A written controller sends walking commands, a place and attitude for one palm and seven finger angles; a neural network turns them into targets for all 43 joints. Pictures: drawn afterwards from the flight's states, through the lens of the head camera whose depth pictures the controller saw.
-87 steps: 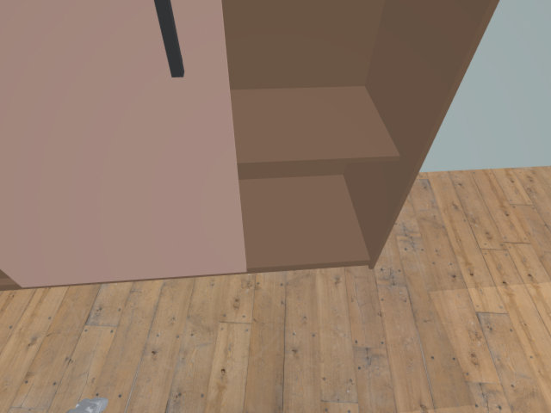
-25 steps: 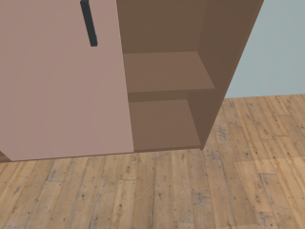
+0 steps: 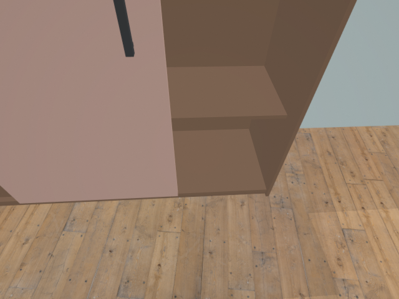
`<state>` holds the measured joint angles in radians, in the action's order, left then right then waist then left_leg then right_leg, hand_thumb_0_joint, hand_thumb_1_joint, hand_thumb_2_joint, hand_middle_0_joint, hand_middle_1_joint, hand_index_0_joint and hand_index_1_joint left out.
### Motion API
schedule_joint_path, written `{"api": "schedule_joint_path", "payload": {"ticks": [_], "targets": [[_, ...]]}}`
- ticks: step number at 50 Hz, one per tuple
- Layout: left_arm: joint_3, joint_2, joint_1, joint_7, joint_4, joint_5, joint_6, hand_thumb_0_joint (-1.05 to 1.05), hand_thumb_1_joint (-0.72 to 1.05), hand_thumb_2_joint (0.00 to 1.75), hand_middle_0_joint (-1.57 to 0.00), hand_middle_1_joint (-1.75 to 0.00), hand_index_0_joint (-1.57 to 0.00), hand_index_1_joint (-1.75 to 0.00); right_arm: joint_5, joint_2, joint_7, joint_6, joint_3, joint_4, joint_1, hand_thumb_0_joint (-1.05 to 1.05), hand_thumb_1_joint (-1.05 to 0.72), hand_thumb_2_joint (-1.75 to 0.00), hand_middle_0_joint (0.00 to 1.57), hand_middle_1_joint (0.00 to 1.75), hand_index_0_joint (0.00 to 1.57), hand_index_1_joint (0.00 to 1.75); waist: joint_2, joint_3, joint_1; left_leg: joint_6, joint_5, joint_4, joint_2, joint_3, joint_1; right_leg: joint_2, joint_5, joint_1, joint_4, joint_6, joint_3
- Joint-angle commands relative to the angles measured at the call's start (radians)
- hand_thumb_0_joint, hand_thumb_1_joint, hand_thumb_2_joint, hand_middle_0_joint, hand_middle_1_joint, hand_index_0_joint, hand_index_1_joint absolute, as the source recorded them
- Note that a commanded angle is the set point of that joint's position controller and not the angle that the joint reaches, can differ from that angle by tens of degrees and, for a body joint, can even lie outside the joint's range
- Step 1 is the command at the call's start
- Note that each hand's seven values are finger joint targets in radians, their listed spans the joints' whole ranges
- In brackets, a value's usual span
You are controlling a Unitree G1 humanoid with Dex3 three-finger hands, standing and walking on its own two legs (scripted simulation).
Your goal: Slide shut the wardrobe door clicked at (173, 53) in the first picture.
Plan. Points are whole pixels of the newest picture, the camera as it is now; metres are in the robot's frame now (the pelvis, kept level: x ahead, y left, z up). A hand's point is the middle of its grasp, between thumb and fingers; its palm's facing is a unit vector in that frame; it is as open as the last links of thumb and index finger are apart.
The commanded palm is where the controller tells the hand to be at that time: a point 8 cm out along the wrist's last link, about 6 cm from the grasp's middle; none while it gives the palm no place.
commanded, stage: turn to face it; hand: left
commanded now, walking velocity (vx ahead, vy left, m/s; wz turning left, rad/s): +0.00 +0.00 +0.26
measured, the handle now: (125, 25) +0.72 +0.25 +0.21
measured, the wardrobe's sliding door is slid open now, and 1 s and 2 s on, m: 0.52 0.52 0.52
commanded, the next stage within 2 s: take the last steps up to it in 0.02 s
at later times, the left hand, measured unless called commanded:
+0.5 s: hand out of the picture +0.02 +0.22 -0.18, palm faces +0.11 -0.98 -0.17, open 7.4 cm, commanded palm none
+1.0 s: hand (127, 263) +0.23 +0.20 -0.17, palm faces +0.19 -0.96 -0.20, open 7.2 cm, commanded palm none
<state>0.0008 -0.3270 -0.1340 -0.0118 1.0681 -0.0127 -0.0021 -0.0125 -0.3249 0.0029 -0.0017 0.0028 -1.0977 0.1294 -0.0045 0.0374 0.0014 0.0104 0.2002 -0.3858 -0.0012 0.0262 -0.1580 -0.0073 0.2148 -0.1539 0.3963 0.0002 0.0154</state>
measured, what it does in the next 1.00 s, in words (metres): walks ahead: right foot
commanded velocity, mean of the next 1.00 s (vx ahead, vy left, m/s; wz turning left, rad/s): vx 0.19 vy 0.01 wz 0.06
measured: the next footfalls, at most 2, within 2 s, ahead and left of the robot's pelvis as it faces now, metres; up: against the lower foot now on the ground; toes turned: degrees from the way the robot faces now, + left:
right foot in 0.78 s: +0.27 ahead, -0.08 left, +0.00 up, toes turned +0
left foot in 1.10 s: +0.33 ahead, +0.16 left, +0.00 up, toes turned +13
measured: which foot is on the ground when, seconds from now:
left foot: down 0.00-0.78, up 0.80-1.00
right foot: down 0.00-0.36, up 0.38-0.76, down 0.78-1.00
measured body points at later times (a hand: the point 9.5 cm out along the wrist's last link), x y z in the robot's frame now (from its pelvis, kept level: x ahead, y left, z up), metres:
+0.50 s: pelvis +0.05 +0.04 +0.00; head +0.06 +0.06 +0.45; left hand +0.01 +0.27 -0.17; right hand +0.01 -0.19 -0.15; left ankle +0.01 +0.12 -0.74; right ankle +0.03 -0.09 -0.68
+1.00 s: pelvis +0.22 +0.01 -0.01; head +0.23 +0.02 +0.44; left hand +0.22 +0.25 -0.16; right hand +0.27 -0.21 -0.16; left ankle +0.21 +0.13 -0.70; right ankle +0.23 -0.08 -0.74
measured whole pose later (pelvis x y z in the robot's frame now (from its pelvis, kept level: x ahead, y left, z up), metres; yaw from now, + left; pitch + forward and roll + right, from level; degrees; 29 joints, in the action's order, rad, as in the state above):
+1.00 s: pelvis +0.22 +0.01 -0.01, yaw +8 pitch +0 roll -1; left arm 0.05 -0.16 -0.25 -0.03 1.04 -0.03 0.06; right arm -0.03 -0.16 0.01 0.02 -0.05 -1.07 0.26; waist 0.02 0.01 -0.01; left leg -0.01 0.34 -0.92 0.09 -0.07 -0.46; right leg 0.00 0.22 -0.21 0.43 0.05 0.16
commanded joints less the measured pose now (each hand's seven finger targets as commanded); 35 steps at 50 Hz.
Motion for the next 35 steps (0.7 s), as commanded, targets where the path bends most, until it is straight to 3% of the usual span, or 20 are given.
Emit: {"api": "schedule_joint_path", "payload": {"ticks": [1, 6, 8, 10, 11, 12, 14, 15, 16, 17, 18, 19, 20, 21, 23, 25, 28, 32, 34, 35], "targets": [[0.024, -0.111, -0.026, -0.014, -0.057, 0.003, -0.004, 0.00, 0.90, 0.90, -0.20, -0.30, -0.20, -0.30, 0.002, -0.096, 0.007, 0.002, -0.017, 0.057, 0.011, 0.00, -0.90, -0.90, 0.20, 0.30, 0.20, 0.30, 0.019, -0.055, 0.004, -0.022, -0.170, 0.014, 0.102, 0.092, -0.043, -0.122, -0.111, 0.007, -0.014, 0.000, -0.073], [0.029, -0.096, -0.049, -0.019, -0.074, 0.001, -0.010, 0.00, 0.90, 0.90, -0.20, -0.30, -0.20, -0.30, 0.001, -0.074, 0.005, -0.007, -0.021, 0.077, 0.033, 0.00, -0.90, -0.90, 0.20, 0.30, 0.20, 0.30, -0.005, -0.047, 0.005, -0.025, -0.131, -0.026, 0.085, 0.106, -0.096, -0.132, -0.049, -0.016, 0.001, 0.004, -0.075], [0.033, -0.094, -0.085, -0.014, -0.065, -0.003, -0.006, 0.00, 0.90, 0.90, -0.20, -0.30, -0.20, -0.30, -0.004, -0.063, 0.004, -0.009, -0.019, 0.072, 0.058, 0.00, -0.90, -0.90, 0.20, 0.30, 0.20, 0.30, -0.043, -0.068, 0.011, -0.026, 0.033, -0.065, 0.056, 0.085, -0.118, -0.145, 0.166, 0.005, -0.047, 0.016, -0.097], [0.049, -0.115, -0.119, -0.009, -0.066, -0.009, -0.008, 0.00, 0.90, 0.90, -0.20, -0.30, -0.20, -0.30, -0.012, -0.035, 0.001, -0.014, -0.024, 0.077, 0.083, 0.00, -0.90, -0.90, 0.20, 0.30, 0.20, 0.30, -0.151, -0.002, 0.021, -0.020, 0.236, -0.180, 0.005, 0.014, -0.223, -0.224, 0.455, -0.022, -0.157, 0.069, -0.201], [0.058, -0.127, -0.134, -0.009, -0.072, -0.011, -0.007, 0.00, 0.90, 0.90, -0.20, -0.30, -0.20, -0.30, -0.013, -0.021, 0.000, -0.015, -0.030, 0.080, 0.094, 0.00, -0.90, -0.90, 0.20, 0.30, 0.20, 0.30, -0.203, 0.026, 0.026, -0.019, 0.245, -0.267, 0.005, -0.022, -0.242, -0.281, 0.537, -0.057, -0.215, 0.101, -0.260], [0.062, -0.120, -0.140, -0.009, -0.073, -0.012, 0.000, 0.00, 0.90, 0.90, -0.20, -0.30, -0.20, -0.30, -0.015, -0.014, -0.002, -0.011, -0.037, 0.084, 0.098, 0.00, -0.90, -0.90, 0.20, 0.30, 0.20, 0.30, -0.175, 0.058, 0.019, -0.019, 0.232, -0.321, 0.024, -0.038, -0.230, -0.311, 0.534, -0.106, -0.233, 0.127, -0.279], [0.069, -0.111, -0.133, -0.008, -0.074, -0.013, 0.012, 0.00, 0.90, 0.90, -0.20, -0.30, -0.20, -0.30, -0.012, 0.021, -0.009, -0.001, -0.040, 0.077, 0.157, 0.00, -0.90, -0.90, 0.20, 0.30, 0.20, 0.30, -0.115, 0.063, -0.014, -0.027, 0.223, -0.282, 0.043, -0.067, -0.167, -0.305, 0.499, -0.153, -0.185, 0.135, -0.204], [0.068, -0.093, -0.123, -0.005, -0.076, -0.013, 0.014, 0.00, 0.90, 0.90, -0.20, -0.30, -0.20, -0.30, -0.011, 0.038, -0.011, 0.006, -0.039, 0.062, 0.207, 0.00, -0.90, -0.90, 0.20, 0.30, 0.20, 0.30, -0.078, 0.063, -0.037, -0.032, 0.202, -0.193, 0.038, -0.082, -0.064, -0.270, 0.475, -0.217, -0.127, 0.120, -0.143], [0.064, -0.058, -0.116, -0.001, -0.079, -0.010, 0.011, 0.00, 0.90, 0.90, -0.20, -0.30, -0.20, -0.30, -0.011, 0.044, -0.008, 0.015, -0.038, 0.041, 0.278, 0.00, -0.90, -0.90, 0.20, 0.30, 0.20, 0.30, -0.015, 0.061, -0.059, -0.044, 0.221, -0.089, 0.039, -0.046, 0.020, -0.194, 0.440, -0.273, -0.020, 0.088, -0.056], [0.052, 0.007, -0.116, 0.007, -0.090, -0.005, 0.008, 0.00, 0.90, 0.90, -0.20, -0.30, -0.20, -0.30, -0.017, -0.004, 0.001, 0.024, -0.050, 0.018, 0.358, 0.00, -0.90, -0.90, 0.20, 0.30, 0.20, 0.30, 0.183, 0.086, -0.081, -0.090, 0.358, 0.067, 0.151, 0.171, 0.053, -0.076, 0.385, -0.366, 0.201, 0.038, 0.050], [0.042, 0.056, -0.084, 0.011, -0.118, -0.007, 0.012, 0.00, 0.90, 0.90, -0.20, -0.30, -0.20, -0.30, -0.020, -0.071, 0.011, 0.033, -0.069, 0.005, 0.435, 0.00, -0.90, -0.90, 0.20, 0.30, 0.20, 0.30, 0.344, 0.103, -0.099, -0.173, 0.512, 0.245, 0.313, 0.469, 0.071, 0.012, 0.365, -0.490, 0.454, 0.007, 0.129], [0.045, 0.048, -0.041, 0.007, -0.136, -0.018, 0.019, 0.00, 0.90, 0.90, -0.20, -0.30, -0.20, -0.30, -0.016, -0.052, 0.019, 0.036, -0.065, 0.003, 0.441, 0.00, -0.90, -0.90, 0.20, 0.30, 0.20, 0.30, 0.255, 0.137, -0.094, -0.224, 0.485, 0.285, 0.347, 0.537, 0.053, -0.024, 0.334, -0.544, 0.606, 0.025, 0.032], [0.046, 0.054, -0.048, 0.013, -0.124, -0.018, 0.027, 0.00, 0.90, 0.90, -0.20, -0.30, -0.20, -0.30, -0.011, -0.028, 0.025, 0.042, -0.057, 0.015, 0.403, 0.00, -0.90, -0.90, 0.20, 0.30, 0.20, 0.30, 0.157, 0.138, -0.071, -0.244, 0.409, 0.270, 0.338, 0.493, 0.048, -0.060, 0.271, -0.567, 0.680, 0.029, 0.000], [0.048, 0.063, -0.072, 0.020, -0.107, -0.018, 0.033, 0.00, 0.90, 0.90, -0.20, -0.30, -0.20, -0.30, -0.008, 0.001, 0.026, 0.053, -0.051, 0.025, 0.366, 0.00, -0.90, -0.90, 0.20, 0.30, 0.20, 0.30, 0.102, 0.123, -0.051, -0.236, 0.319, 0.260, 0.313, 0.411, 0.047, -0.085, 0.211, -0.552, 0.697, 0.024, -0.013], [0.048, 0.081, -0.110, 0.030, -0.081, -0.017, 0.036, 0.00, 0.90, 0.90, -0.20, -0.30, -0.20, -0.30, -0.002, 0.041, 0.032, 0.074, -0.040, 0.018, 0.348, 0.00, -0.90, -0.90, 0.20, 0.30, 0.20, 0.30, 0.067, 0.078, -0.024, -0.221, 0.083, 0.236, 0.260, 0.282, 0.064, -0.096, 0.126, -0.500, 0.667, 0.006, 0.000], [0.047, 0.103, -0.121, 0.031, -0.077, -0.015, 0.032, 0.00, 0.90, 0.90, -0.20, -0.30, -0.20, -0.30, -0.001, 0.050, 0.037, 0.085, -0.041, 0.001, 0.372, 0.00, -0.90, -0.90, 0.20, 0.30, 0.20, 0.30, 0.085, 0.044, -0.021, -0.224, -0.088, 0.209, 0.241, 0.199, 0.104, -0.096, 0.098, -0.483, 0.613, -0.009, 0.018], [0.047, 0.116, -0.072, 0.032, -0.089, -0.012, 0.030, 0.00, 0.90, 0.90, -0.20, -0.30, -0.20, -0.30, -0.001, 0.068, 0.041, 0.087, -0.041, -0.025, 0.412, 0.00, -0.90, -0.90, 0.20, 0.30, 0.20, 0.30, 0.082, 0.053, -0.036, -0.227, -0.188, 0.197, 0.236, 0.157, 0.129, -0.092, 0.076, -0.470, 0.505, -0.013, 0.041], [0.050, 0.137, 0.000, 0.032, -0.111, -0.008, 0.033, 0.00, 0.90, 0.90, -0.20, -0.30, -0.20, -0.30, -0.012, 0.066, 0.040, 0.078, -0.048, -0.046, 0.423, 0.00, -0.90, -0.90, 0.20, 0.30, 0.20, 0.30, 0.121, 0.090, -0.051, -0.208, -0.202, 0.176, 0.241, 0.112, 0.089, -0.076, 0.062, -0.386, 0.333, -0.001, 0.073], [0.056, 0.133, -0.008, 0.032, -0.110, -0.007, 0.038, 0.00, 0.90, 0.90, -0.20, -0.30, -0.20, -0.30, -0.015, 0.057, 0.039, 0.074, -0.054, -0.049, 0.404, 0.00, -0.90, -0.90, 0.20, 0.30, 0.20, 0.30, 0.110, 0.089, -0.039, -0.197, -0.204, 0.146, 0.246, 0.103, 0.056, -0.058, 0.052, -0.295, 0.262, 0.013, 0.080], [0.061, 0.127, -0.042, 0.032, -0.100, -0.007, 0.040, 0.00, 0.90, 0.90, -0.20, -0.30, -0.20, -0.30, -0.014, 0.052, 0.039, 0.072, -0.053, -0.050, 0.390, 0.00, -0.90, -0.90, 0.20, 0.30, 0.20, 0.30, 0.103, 0.081, -0.017, -0.183, -0.210, 0.112, 0.238, 0.086, 0.024, -0.044, 0.022, -0.212, 0.217, 0.020, 0.086]]}}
